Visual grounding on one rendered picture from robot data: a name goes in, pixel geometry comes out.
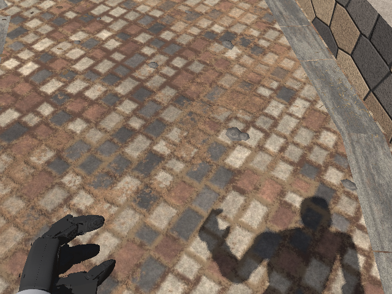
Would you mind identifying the left robot hand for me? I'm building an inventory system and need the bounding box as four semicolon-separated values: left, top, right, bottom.
18;214;116;294

